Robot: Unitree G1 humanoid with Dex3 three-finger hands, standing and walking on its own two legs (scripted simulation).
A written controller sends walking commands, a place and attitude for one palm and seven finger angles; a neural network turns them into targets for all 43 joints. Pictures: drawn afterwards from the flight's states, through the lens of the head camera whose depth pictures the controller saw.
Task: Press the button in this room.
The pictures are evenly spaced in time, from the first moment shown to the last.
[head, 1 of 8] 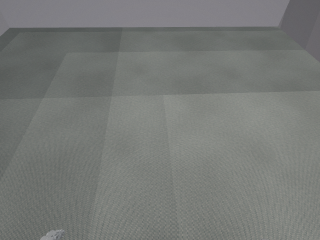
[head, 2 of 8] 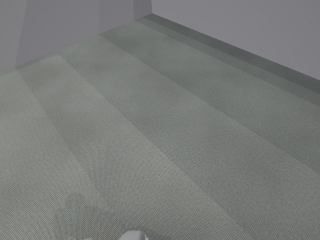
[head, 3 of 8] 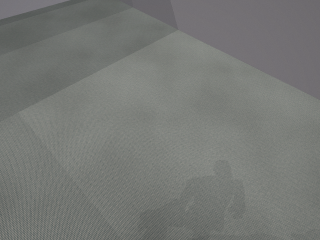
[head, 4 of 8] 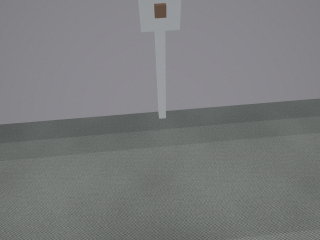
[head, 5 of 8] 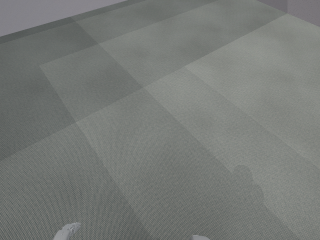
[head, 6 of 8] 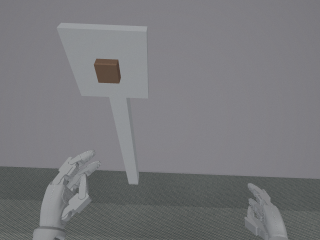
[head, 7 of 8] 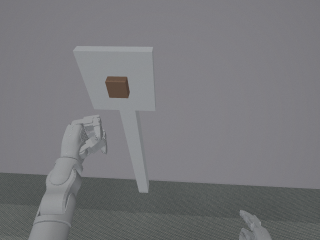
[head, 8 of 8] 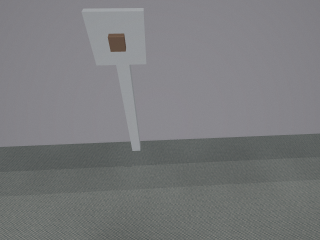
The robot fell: no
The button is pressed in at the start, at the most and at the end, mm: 0 14 0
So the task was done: yes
